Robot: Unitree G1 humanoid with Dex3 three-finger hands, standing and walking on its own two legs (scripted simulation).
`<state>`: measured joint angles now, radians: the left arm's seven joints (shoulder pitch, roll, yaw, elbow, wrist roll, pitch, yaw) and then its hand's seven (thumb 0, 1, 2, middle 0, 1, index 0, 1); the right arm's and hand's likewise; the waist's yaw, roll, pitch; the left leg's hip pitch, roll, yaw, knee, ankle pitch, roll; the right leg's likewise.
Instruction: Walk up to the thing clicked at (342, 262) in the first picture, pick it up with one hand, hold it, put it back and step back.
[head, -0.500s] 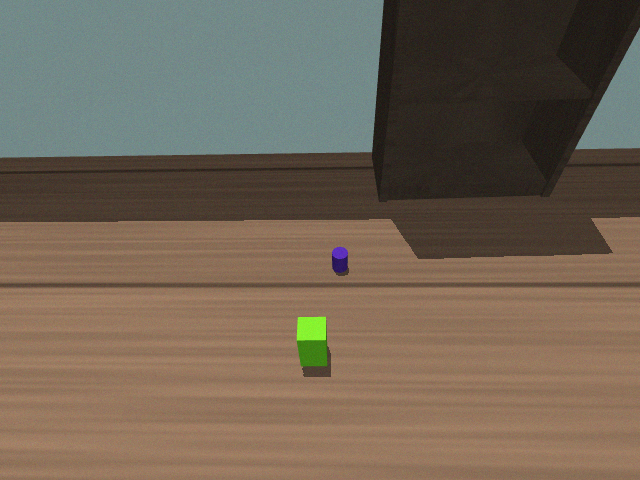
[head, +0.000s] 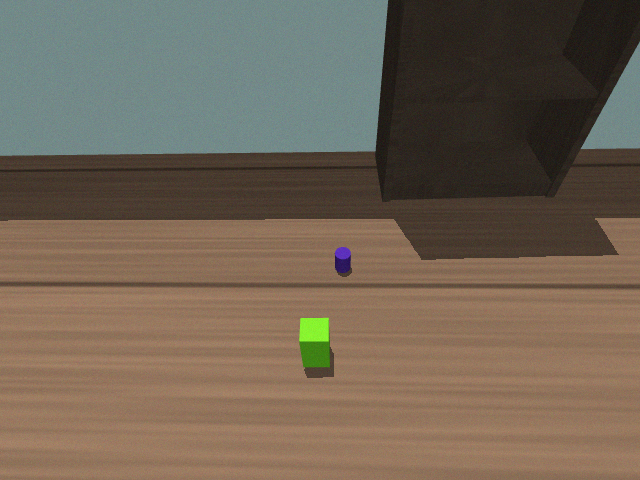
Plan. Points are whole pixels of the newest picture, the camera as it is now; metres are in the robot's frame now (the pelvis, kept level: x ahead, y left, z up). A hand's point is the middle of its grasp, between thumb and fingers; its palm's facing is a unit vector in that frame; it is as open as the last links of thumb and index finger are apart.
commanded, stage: stand
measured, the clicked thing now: (342, 260) +1.03 -0.02 -0.74
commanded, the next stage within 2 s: walk up in 0.62 s
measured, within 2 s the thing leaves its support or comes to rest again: neither
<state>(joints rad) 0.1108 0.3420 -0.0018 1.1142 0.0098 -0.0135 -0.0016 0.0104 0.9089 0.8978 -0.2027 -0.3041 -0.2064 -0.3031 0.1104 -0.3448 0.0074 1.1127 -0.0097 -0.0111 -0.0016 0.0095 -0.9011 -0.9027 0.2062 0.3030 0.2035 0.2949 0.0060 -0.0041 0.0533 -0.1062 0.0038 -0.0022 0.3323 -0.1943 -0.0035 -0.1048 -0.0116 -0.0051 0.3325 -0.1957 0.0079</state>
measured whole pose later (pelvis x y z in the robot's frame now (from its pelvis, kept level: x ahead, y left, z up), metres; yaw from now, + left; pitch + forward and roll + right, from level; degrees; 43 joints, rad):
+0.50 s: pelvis +0.00 +0.00 +0.00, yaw +0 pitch -2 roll +0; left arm 0.12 0.34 0.00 1.11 0.01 -0.01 0.00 0.01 0.91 0.90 -0.20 -0.30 -0.21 -0.30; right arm 0.11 -0.35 0.01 1.11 -0.01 -0.01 0.00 0.01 -0.90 -0.90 0.21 0.30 0.20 0.29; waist 0.01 0.00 0.05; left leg -0.10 0.00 0.00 0.32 -0.19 0.00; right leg -0.09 -0.01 -0.01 0.32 -0.19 0.01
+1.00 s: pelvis -0.02 +0.09 -0.01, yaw -23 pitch -1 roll -2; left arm 0.23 0.39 0.07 0.81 0.05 0.05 0.01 0.01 0.91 0.90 -0.20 -0.30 -0.21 -0.30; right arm 0.11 -0.37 -0.10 0.84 -0.03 0.05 0.03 0.01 -0.90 -0.90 0.20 0.30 0.20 0.29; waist 0.00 -0.02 0.13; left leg -0.19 -0.01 0.00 0.49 -0.28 0.05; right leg -0.45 0.08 0.16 0.83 -0.42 0.02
